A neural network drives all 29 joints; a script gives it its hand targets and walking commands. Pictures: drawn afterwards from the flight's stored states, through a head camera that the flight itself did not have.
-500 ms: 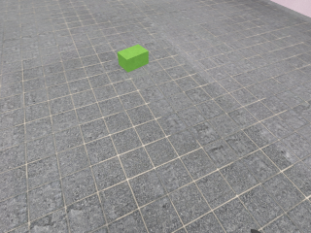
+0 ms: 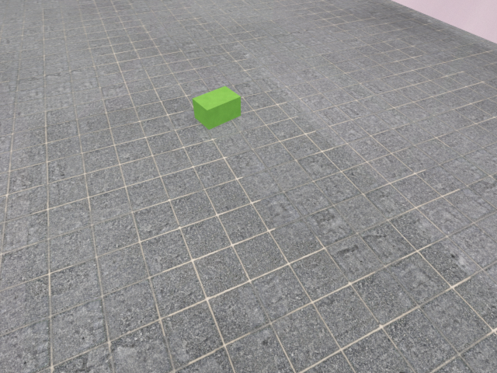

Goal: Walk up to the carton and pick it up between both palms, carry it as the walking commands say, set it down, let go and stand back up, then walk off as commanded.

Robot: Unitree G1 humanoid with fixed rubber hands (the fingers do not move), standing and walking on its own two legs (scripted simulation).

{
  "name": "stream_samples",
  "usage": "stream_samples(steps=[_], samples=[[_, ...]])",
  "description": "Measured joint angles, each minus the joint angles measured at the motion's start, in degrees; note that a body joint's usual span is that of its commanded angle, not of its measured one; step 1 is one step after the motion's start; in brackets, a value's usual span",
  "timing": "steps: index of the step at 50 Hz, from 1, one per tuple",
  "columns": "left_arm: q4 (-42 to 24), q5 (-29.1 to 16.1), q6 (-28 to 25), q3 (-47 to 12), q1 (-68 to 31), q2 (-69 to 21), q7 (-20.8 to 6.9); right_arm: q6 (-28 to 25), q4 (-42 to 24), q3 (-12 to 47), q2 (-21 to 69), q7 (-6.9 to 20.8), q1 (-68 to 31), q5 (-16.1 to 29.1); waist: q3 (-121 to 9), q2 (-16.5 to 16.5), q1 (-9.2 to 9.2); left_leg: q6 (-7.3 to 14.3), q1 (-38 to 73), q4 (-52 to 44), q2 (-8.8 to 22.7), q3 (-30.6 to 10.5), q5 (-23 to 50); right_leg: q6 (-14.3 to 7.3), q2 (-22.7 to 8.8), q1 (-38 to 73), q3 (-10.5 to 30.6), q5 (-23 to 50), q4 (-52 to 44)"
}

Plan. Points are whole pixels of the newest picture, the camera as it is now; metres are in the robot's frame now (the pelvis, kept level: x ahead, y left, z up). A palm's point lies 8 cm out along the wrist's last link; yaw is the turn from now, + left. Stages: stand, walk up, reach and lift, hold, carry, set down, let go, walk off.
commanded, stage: stand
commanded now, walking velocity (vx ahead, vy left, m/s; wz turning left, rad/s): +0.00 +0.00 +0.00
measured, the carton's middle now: (217, 107) +1.91 +0.19 -0.70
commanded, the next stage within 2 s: walk up in 0.54 s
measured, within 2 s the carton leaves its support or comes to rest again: neither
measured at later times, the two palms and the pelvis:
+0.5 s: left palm out of the picture +0.08 +0.28 -0.12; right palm out of the picture +0.07 -0.30 -0.12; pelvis +0.00 -0.01 +0.00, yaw -1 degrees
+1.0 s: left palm out of the picture +0.02 +0.30 -0.16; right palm out of the picture +0.14 -0.22 -0.13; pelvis +0.06 +0.04 -0.01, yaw +4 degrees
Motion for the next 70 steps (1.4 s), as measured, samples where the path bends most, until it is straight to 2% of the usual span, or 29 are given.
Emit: stream_samples(steps=[18,36,37,38,40,42,44,48,49,50,51,52,54,56,59,63,67,70], samples=[[2.42,-0.05,0.06,-0.15,-0.36,-0.45,0.14,0.02,2.87,0.21,-0.42,-0.01,1.17,0.03,-0.6,0.31,-0.65,-0.3,1.91,-4.01,0.17,0.28,1.93,-0.17,0.08,1.51,0.08,1.67,-3.35],[3.0,-0.27,0.14,-0.05,-0.51,-0.53,0.09,-0.08,3.4,-0.11,-0.82,0.14,0.7,-0.09,-1.0,0.38,-0.3,-0.79,2.58,-5.7,0.7,0.62,2.64,-0.58,0.53,1.75,0.34,2.26,-4.53],[2.89,-0.28,0.13,0.03,-0.44,-0.61,0.09,0.16,3.25,-0.32,-0.82,0.34,0.75,-0.17,-1.31,0.41,-0.36,-0.72,1.93,-4.78,0.69,0.56,1.47,-0.67,0.47,1.47,0.18,1.97,-4.33],[2.36,-0.27,0.13,0.37,0.07,-0.85,0.09,0.9,2.58,-0.85,-0.86,0.92,1.29,-0.35,-2.28,0.5,-0.47,-0.49,-0.35,-0.93,0.68,0.47,-3.11,-0.84,0.25,0.54,-0.31,1.03,-3.52],[0.99,0.54,-0.28,1.0,1.46,-1.26,-0.01,2.3,1.16,-1.52,-0.58,2.1,2.64,-1.03,-3.63,0.11,-0.39,-0.57,-6.67,11.72,0.64,0.73,-8.44,-0.78,-0.53,-0.32,-1.37,-0.43,-2.83],[0.16,1.02,-0.93,1.39,3.44,-1.92,-0.01,2.36,0.18,-2.06,-0.06,2.99,3.51,-1.49,-3.97,-0.27,0.38,-0.83,-11.57,20.3,1.12,1.15,-8.8,-0.43,-1.39,0.23,-1.95,-0.96,-3.5],[0.51,1.1,-1.28,1.63,5.81,-2.59,-0.13,1.8,-0.56,-2.37,0.65,3.59,4.08,-1.46,-4.08,-0.65,0.85,-1.2,-14.1,22.16,1.93,1.73,-8.1,0.46,-2.54,1.67,-2.64,0.66,-4.97],[2.33,1.92,-0.37,1.58,10.14,-3.26,-1.02,1.07,-2.21,-1.81,2.34,4.33,5.98,-0.78,-4.91,-0.86,0.19,-1.38,-12.94,13.4,4.15,4.43,-6.49,2.33,-3.96,3.35,-4.36,-2.7,-2.9],[2.65,2.01,-0.09,1.44,11.08,-3.44,-1.18,0.55,-2.58,-1.7,2.61,4.18,6.56,-0.69,-5.18,-0.6,-0.12,-1.19,-11.72,10.39,4.54,5.05,-6.2,1.94,-4.07,2.59,-4.63,-5.37,-0.03],[2.78,2.13,0.24,1.34,11.85,-3.61,-1.36,-0.3,-3.02,-1.72,2.81,3.78,7.16,-0.8,-5.4,-0.27,-0.54,-0.71,-11.37,8.73,4.75,5.03,-3.51,0.65,-4.09,0.42,-4.52,-9.53,5.59],[2.98,2.17,0.69,1.36,12.02,-3.6,-1.51,-1.15,-3.12,-1.81,3.43,3.1,7.66,-1.12,-5.25,-0.6,-0.86,-0.04,-12.32,10.56,4.66,5.31,-0.65,-0.44,-4.1,-2.88,-3.47,-12.66,13.57],[3.1,2.1,1.19,1.51,11.84,-3.53,-1.59,-1.67,-2.9,-1.77,4.38,2.48,8.33,-1.43,-5.02,-1.26,-0.88,0.58,-12.62,12.42,4.47,5.83,-1.39,-1.16,-3.67,-6.48,-1.82,-13.5,21.53],[2.85,1.92,1.53,1.71,10.73,-3.64,-1.86,-2.11,-1.94,-1.59,6.24,1.8,10.3,-1.58,-4.39,-1.99,-0.8,1.25,-10.54,11.71,4.19,6.49,-3.7,-1.91,-2.77,-12.46,-0.66,-10.43,32.3],[2.17,1.59,1.07,1.86,9.15,-4.08,-2.25,-2.37,-0.55,-1.42,7.84,1.43,12.49,-1.38,-3.71,-2.27,-0.84,1.26,-6.68,7.26,3.78,7.03,-2.71,-1.34,-3.04,-16.77,-1.3,-5.85,36.23],[0.37,1.21,0.7,2.04,6.7,-5.11,-2.75,-2.77,1.3,-1.27,9.64,0.99,15.76,-0.99,-3.19,-1.83,-1.29,1.17,-0.97,0.19,3.4,7.28,-1.23,0.01,-4.12,-20.97,-3.07,-0.24,34.14],[-1.57,1.01,0.78,2.11,3.14,-6.18,-3.0,-3.13,2.88,-1.2,11.04,0.65,18.81,-0.71,-2.44,-0.81,-2.69,0.58,4.89,-6.72,3.67,7.14,-0.12,1.33,-4.84,-24.02,-4.41,5.54,26.49],[-2.44,0.65,0.83,2.01,-0.28,-6.66,-3.31,-3.37,3.89,-1.27,11.51,0.29,20.15,-0.72,-1.68,-0.56,-4.54,-0.54,9.01,-9.78,3.91,7.33,-1.33,1.24,-4.86,-24.17,-5.37,8.59,16.8],[-2.77,0.43,0.76,1.98,-2.51,-7.05,-3.41,-3.49,4.35,-1.6,11.31,0.06,20.93,-0.86,-1.5,-0.47,-6.12,-1.78,11.35,-10.21,4.14,7.32,-3.56,0.91,-4.44,-22.73,-6.25,7.83,11.42]])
